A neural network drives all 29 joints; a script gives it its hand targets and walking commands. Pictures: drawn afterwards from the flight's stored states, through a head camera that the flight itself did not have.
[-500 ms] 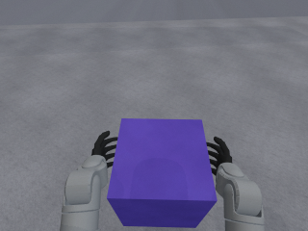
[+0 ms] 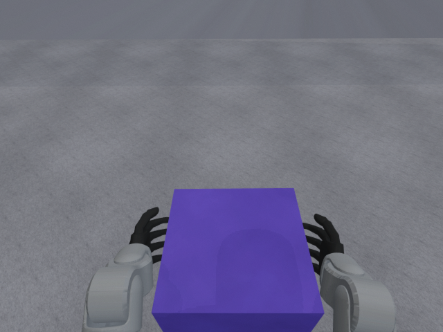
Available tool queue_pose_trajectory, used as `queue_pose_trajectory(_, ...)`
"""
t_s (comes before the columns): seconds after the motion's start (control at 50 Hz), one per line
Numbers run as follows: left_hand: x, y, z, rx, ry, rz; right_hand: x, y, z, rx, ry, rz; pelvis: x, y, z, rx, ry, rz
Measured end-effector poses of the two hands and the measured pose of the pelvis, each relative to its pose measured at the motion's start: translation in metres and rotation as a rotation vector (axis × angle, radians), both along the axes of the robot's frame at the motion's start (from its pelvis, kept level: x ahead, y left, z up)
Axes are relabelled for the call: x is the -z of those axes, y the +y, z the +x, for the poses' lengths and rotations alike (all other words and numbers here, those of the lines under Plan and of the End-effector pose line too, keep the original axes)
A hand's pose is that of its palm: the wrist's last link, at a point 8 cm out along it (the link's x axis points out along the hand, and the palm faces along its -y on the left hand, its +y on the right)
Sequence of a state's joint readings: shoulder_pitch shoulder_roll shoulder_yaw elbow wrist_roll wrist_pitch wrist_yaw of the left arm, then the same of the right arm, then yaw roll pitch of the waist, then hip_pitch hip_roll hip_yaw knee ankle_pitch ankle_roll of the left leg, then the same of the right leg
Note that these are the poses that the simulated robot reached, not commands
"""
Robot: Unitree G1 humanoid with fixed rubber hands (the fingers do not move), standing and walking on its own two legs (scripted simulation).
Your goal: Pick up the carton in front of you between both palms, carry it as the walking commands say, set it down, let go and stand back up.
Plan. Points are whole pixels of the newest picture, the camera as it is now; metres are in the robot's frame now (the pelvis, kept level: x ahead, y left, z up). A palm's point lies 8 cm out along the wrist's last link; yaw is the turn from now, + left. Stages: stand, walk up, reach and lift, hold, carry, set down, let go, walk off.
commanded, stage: carry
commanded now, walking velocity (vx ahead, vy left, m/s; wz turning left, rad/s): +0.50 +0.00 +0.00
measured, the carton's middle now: (234, 275) +0.24 +0.00 +0.00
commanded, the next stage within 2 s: none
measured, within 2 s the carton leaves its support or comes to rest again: neither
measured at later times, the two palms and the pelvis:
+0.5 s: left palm (166, 128) +0.58 +0.18 +0.09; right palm (286, 136) +0.55 -0.12 +0.10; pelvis +0.32 +0.05 +0.01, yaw -5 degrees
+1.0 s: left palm (199, 75) +0.90 +0.14 +0.09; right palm (287, 79) +0.90 -0.16 +0.08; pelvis +0.65 -0.02 +0.01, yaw +0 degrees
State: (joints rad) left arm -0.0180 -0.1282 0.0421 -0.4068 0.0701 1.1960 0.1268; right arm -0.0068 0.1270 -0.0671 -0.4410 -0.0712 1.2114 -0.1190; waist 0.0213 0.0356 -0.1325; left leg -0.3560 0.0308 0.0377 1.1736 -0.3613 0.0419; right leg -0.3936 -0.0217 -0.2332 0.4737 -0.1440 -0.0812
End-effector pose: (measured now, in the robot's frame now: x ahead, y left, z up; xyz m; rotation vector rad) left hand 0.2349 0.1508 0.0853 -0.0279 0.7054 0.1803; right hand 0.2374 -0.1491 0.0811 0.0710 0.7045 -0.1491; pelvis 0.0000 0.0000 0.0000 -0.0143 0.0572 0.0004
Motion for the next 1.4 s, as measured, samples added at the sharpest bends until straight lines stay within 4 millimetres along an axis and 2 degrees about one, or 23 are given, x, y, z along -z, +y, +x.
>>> queue_pose_trajectory(0.12,-0.022,-0.001,0.068,-0.010,-0.029,-0.001,-0.021,-0.001,0.070,-0.012,-0.030,-0.006,-0.017,-0.002,0.068,0.009,0.011,0.026)
queue_pose_trajectory(0.24,-0.036,0.004,0.152,0.026,-0.083,-0.008,-0.036,0.004,0.143,0.023,-0.083,-0.012,-0.017,0.011,0.147,0.019,0.011,0.025)
queue_pose_trajectory(0.3,-0.032,0.014,0.198,0.038,-0.093,-0.018,-0.035,0.014,0.186,0.035,-0.093,-0.022,-0.010,0.022,0.193,0.029,0.009,0.018)
queue_pose_trajectory(0.38,-0.013,0.030,0.264,0.048,-0.087,-0.047,-0.023,0.030,0.247,0.045,-0.087,-0.050,0.007,0.040,0.253,0.058,0.002,0.033)
queue_pose_trajectory(0.46,-0.003,0.033,0.317,0.078,0.004,-0.048,-0.013,0.034,0.290,0.077,0.005,-0.048,-0.004,0.051,0.296,0.081,0.017,0.015)
queue_pose_trajectory(0.52,-0.006,0.030,0.354,0.104,0.022,-0.049,-0.017,0.032,0.320,0.104,0.023,-0.049,-0.014,0.054,0.330,0.081,0.025,0.000)
queue_pose_trajectory(0.62,-0.021,0.025,0.419,0.111,-0.032,-0.051,-0.032,0.027,0.384,0.112,-0.031,-0.049,-0.020,0.050,0.393,0.072,0.030,-0.011)
queue_pose_trajectory(0.7,-0.026,0.019,0.473,0.088,-0.078,-0.045,-0.036,0.020,0.445,0.089,-0.077,-0.043,-0.015,0.038,0.451,0.066,0.025,-0.005)
queue_pose_trajectory(0.76,-0.021,0.010,0.517,0.070,-0.087,-0.033,-0.028,0.011,0.494,0.070,-0.086,-0.030,-0.004,0.025,0.500,0.057,0.014,0.003)
queue_pose_trajectory(0.84,-0.004,-0.006,0.577,0.045,-0.071,-0.003,-0.003,-0.006,0.564,0.044,-0.071,-0.002,0.016,0.004,0.564,0.027,-0.011,-0.007)
queue_pose_trajectory(0.92,0.005,-0.012,0.620,0.011,0.030,0.006,0.008,-0.013,0.616,0.010,0.030,0.007,0.002,-0.009,0.607,0.009,0.000,0.015)
queue_pose_trajectory(1.02,-0.006,-0.017,0.672,-0.010,0.042,0.011,-0.001,-0.017,0.674,-0.013,0.041,0.007,-0.016,-0.017,0.665,0.014,0.015,0.042)
queue_pose_trajectory(1.12,-0.022,-0.021,0.739,0.015,-0.019,0.009,-0.017,-0.021,0.733,0.011,-0.020,0.003,-0.021,-0.016,0.731,0.026,0.019,0.050)
queue_pose_trajectory(1.22,-0.029,-0.019,0.816,0.050,-0.083,-0.005,-0.028,-0.019,0.800,0.048,-0.083,-0.009,-0.012,-0.007,0.806,0.036,0.010,0.035)
queue_pose_trajectory(1.32,-0.012,-0.004,0.903,0.070,-0.109,-0.036,-0.020,-0.004,0.881,0.068,-0.109,-0.037,0.012,0.011,0.889,0.066,-0.013,0.028)
queue_pose_trajectory(1.36,-0.002,0.000,0.935,0.077,-0.070,-0.052,-0.013,0.000,0.910,0.076,-0.070,-0.051,0.013,0.017,0.915,0.076,-0.012,0.039)
queue_pose_trajectory(1.4,0.002,0.001,0.961,0.089,-0.017,-0.052,-0.009,0.002,0.932,0.090,-0.017,-0.049,0.005,0.022,0.936,0.089,-0.006,0.027)
